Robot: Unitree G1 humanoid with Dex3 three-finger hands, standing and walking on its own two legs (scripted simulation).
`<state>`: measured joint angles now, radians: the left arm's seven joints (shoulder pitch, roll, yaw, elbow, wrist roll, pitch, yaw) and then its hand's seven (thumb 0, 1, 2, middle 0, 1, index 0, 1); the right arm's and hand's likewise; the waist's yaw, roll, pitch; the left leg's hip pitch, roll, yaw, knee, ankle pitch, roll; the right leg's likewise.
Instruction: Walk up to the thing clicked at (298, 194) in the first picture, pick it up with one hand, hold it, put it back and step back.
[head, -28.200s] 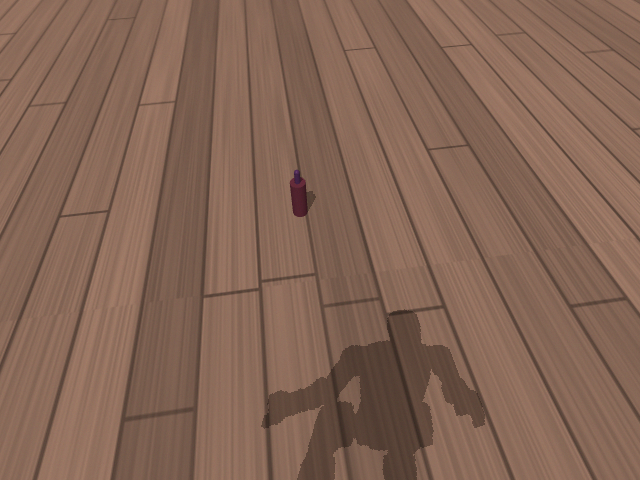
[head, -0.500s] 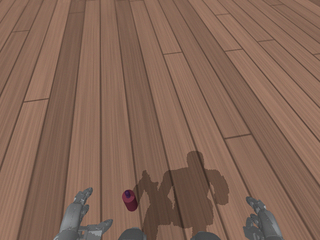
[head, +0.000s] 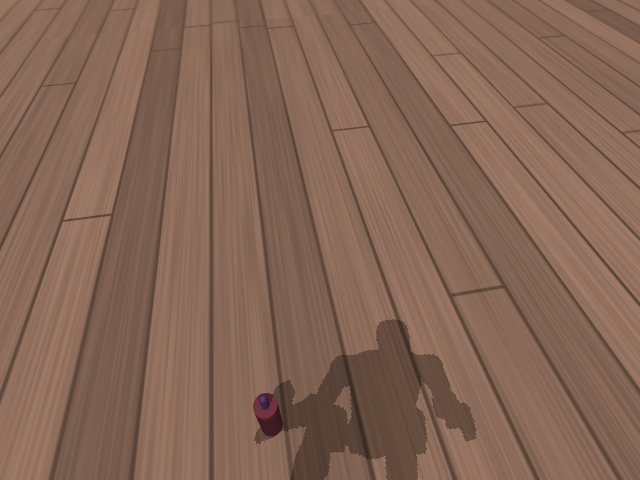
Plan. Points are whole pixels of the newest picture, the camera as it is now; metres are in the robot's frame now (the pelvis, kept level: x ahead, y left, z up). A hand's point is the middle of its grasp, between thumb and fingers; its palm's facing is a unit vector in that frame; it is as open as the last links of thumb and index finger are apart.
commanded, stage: stand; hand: left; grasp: from the side
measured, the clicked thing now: (267, 412) +0.39 +0.18 -0.65
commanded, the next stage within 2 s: step back in 1.66 s
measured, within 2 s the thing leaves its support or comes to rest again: neither
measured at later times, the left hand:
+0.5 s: hand out of the picture +0.04 +0.25 -0.15, palm faces -0.01 -0.94 -0.35, open 7.4 cm
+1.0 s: hand out of the picture +0.09 +0.24 -0.15, palm faces -0.02 -0.94 -0.34, open 7.4 cm
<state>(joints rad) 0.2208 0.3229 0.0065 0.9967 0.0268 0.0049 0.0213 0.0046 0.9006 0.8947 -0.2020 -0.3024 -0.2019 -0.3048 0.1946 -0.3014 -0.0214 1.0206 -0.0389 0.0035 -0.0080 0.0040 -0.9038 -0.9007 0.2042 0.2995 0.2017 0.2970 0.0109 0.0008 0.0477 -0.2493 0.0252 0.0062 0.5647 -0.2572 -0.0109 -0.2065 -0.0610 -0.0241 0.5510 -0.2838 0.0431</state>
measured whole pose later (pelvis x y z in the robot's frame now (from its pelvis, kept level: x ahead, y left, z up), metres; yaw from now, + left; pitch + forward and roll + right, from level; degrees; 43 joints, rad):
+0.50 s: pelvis +0.00 +0.00 +0.01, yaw +0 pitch -4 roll +0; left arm 0.16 0.33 0.00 1.15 0.02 -0.01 0.01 0.00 0.91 0.90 -0.20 -0.30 -0.20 -0.30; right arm 0.14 -0.33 -0.02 1.13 -0.02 0.01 0.00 0.00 -0.90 -0.90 0.20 0.30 0.20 0.30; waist 0.01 0.01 0.06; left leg -0.17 0.02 0.00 0.40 -0.17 -0.02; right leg -0.13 -0.06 -0.03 0.39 -0.20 0.04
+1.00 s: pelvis +0.02 +0.00 +0.02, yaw +0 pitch -3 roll +0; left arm 0.10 0.33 0.01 1.16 0.02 -0.01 0.01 0.00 0.91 0.90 -0.20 -0.30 -0.20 -0.30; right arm 0.11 -0.33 -0.01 1.15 -0.02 -0.01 -0.01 0.00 -0.90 -0.90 0.20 0.30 0.20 0.30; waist 0.00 0.00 0.06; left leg -0.13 0.03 0.02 0.35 -0.17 -0.02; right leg -0.09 -0.06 -0.02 0.34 -0.20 0.04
